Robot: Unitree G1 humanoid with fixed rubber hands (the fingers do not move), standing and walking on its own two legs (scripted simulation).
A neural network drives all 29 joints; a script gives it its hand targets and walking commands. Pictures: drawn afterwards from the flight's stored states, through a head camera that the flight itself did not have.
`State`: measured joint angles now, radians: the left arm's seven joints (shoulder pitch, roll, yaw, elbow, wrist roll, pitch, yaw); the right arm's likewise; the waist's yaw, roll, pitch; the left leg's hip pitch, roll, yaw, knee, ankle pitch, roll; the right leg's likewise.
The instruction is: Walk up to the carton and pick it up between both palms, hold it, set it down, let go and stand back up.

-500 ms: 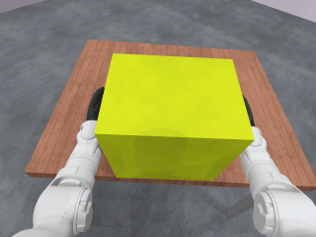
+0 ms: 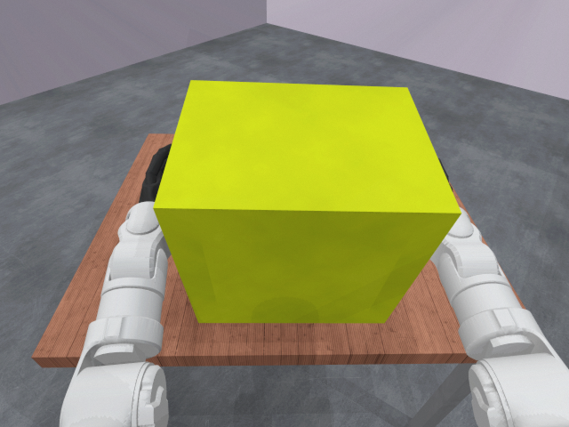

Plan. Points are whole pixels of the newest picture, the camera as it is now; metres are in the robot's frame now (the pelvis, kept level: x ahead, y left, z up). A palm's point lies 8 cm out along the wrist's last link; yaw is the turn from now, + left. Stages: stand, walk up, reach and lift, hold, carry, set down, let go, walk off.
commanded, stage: reach and lift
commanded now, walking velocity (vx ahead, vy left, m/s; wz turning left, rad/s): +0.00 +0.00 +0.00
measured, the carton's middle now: (296, 212) +0.40 +0.02 +0.12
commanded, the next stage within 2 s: hold in 1.86 s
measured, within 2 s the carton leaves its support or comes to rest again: neither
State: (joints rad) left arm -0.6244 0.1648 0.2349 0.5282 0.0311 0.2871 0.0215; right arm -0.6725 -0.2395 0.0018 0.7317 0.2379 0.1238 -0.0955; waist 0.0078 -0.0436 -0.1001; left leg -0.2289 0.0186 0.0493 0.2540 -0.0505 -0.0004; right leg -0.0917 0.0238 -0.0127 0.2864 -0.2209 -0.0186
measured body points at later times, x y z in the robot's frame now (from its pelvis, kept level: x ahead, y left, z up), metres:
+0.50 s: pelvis -0.01 +0.00 +0.00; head -0.04 +0.02 +0.45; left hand +0.37 +0.22 +0.18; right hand +0.38 -0.18 +0.18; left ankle +0.05 +0.12 -0.75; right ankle -0.05 -0.10 -0.75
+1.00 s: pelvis -0.01 +0.01 +0.00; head -0.07 +0.03 +0.45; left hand +0.36 +0.21 +0.21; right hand +0.38 -0.18 +0.22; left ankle +0.05 +0.12 -0.75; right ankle -0.05 -0.10 -0.75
